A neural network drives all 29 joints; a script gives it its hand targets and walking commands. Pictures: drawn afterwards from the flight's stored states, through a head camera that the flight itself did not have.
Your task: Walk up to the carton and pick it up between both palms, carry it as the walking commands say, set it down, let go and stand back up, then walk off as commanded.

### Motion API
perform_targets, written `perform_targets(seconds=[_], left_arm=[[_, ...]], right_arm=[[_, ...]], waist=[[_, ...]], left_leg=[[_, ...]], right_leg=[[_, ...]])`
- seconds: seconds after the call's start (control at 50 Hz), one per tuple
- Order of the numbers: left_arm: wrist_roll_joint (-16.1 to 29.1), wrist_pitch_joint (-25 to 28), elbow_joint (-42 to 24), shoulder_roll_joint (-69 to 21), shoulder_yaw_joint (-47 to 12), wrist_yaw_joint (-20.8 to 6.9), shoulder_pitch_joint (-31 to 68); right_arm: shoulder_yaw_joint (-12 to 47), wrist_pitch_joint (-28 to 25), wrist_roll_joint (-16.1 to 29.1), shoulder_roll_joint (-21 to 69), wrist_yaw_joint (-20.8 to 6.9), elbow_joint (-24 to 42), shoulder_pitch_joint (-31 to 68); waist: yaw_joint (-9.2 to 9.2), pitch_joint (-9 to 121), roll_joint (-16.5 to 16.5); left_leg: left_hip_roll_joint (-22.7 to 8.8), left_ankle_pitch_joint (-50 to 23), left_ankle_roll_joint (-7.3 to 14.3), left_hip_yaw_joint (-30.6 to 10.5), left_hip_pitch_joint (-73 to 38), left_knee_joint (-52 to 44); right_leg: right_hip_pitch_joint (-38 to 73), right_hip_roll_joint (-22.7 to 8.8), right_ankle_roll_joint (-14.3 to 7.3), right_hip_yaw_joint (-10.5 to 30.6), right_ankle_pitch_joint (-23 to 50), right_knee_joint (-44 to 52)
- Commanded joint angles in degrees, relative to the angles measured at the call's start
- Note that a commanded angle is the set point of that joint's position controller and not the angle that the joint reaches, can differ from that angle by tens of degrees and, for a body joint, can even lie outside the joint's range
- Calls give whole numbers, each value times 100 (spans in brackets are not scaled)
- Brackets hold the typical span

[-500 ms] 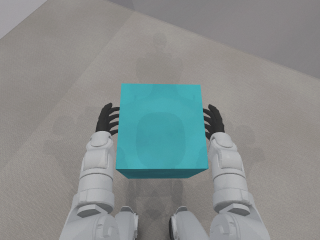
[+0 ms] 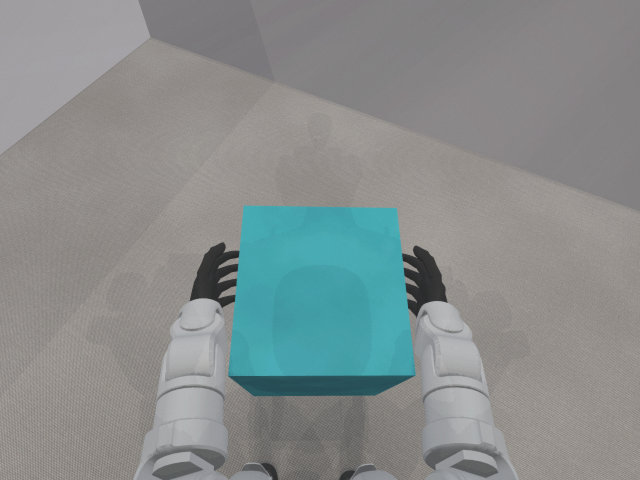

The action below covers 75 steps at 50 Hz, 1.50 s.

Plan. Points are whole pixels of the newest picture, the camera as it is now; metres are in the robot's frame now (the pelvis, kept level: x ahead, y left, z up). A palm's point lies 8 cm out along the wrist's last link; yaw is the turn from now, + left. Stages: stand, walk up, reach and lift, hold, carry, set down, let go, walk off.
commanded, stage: reach and lift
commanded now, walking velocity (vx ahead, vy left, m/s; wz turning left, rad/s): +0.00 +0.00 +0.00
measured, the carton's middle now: (317, 312) +0.36 -0.01 -0.09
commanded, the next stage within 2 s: hold in 1.74 s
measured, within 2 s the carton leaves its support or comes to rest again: neither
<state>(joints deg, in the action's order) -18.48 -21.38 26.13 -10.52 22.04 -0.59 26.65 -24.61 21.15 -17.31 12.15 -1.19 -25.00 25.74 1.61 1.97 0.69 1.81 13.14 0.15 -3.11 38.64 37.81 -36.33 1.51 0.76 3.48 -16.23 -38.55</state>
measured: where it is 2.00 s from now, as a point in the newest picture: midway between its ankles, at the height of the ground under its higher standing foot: outside the picture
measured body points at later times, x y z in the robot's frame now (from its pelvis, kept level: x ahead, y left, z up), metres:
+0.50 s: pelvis +0.01 +0.00 +0.02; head +0.01 +0.01 +0.47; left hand +0.34 +0.14 +0.04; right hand +0.33 -0.15 +0.05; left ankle +0.05 +0.12 -0.72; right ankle +0.02 -0.13 -0.72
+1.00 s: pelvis +0.00 +0.00 +0.03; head -0.04 +0.00 +0.47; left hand +0.33 +0.13 +0.08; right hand +0.32 -0.16 +0.08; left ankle +0.05 +0.12 -0.72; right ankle +0.02 -0.13 -0.72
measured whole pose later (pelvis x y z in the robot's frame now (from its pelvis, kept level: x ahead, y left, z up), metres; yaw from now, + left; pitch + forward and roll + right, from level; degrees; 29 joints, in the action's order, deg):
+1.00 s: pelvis +0.00 +0.00 +0.03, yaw -1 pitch -9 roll +0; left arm -18.2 -40.7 20.9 -10.3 18.8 -0.1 23.3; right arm -19.0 40.9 -17.7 10.7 -0.4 -20.4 23.0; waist 1.1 -3.0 0.2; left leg 1.1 10.1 0.1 -2.8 4.2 23.3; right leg -1.9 1.3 0.3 4.3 -12.5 -23.5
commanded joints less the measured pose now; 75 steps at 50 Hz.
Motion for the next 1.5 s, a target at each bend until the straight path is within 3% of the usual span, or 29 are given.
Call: perform_targets(seconds=[0.0, 0.28, 0.5, 0.72, 0.86, 0.94, 1.48], left_arm=[[799, 9, 478, -5578, -3455, -1216, 2541], [1009, -596, 110, -5454, -3492, -1122, 2033], [1343, -1174, -273, -5406, -3628, -1145, 2165], [1443, -1736, -488, -5302, -3605, -1176, 2462], [1344, -1836, -314, -5141, -3299, -1180, 2740], [1334, -1826, -308, -5143, -3246, -1158, 2761], [1598, -1948, -1124, -5166, -3802, -1089, 1761]], right_arm=[[3477, 30, 795, 5429, -1217, -516, 2718], [3544, 636, 957, 5294, -1152, -270, 2216], [3761, 1231, 1231, 5320, -1102, 134, 2279], [3723, 1791, 1352, 5215, -1080, 368, 2495], [3529, 1911, 1266, 5084, -1077, 205, 2824], [3571, 1898, 1288, 5099, -1078, 211, 2937], [3996, 1937, 1441, 5001, -1100, 948, 1900]], waist=[[15, 2938, -139], [33, 1987, -151], [-20, 1446, -76], [-22, 768, -67], [-35, 513, -32], [-122, 621, -8], [-127, 922, -79]], left_leg=[[416, -1483, 29, -156, -2437, -424], [320, -1363, -23, -221, -3235, -1113], [248, -1144, 2, -183, -3778, -1458], [203, -552, 51, -152, -3944, -1819], [212, -99, 65, -101, -3864, -1862], [221, -237, 61, -82, -3923, -1824], [237, -1446, -41, -114, -4318, -1876]], right_leg=[[1190, 451, -60, 62, 1508, 609], [2148, 388, -114, 142, 1438, 1291], [2736, 325, -122, 188, 1277, 1665], [3019, 263, -80, 144, 792, 2020], [3025, 212, -83, 154, 373, 2097], [3057, 227, -82, 156, 446, 2068], [3313, 303, -70, 152, 1535, 2079]])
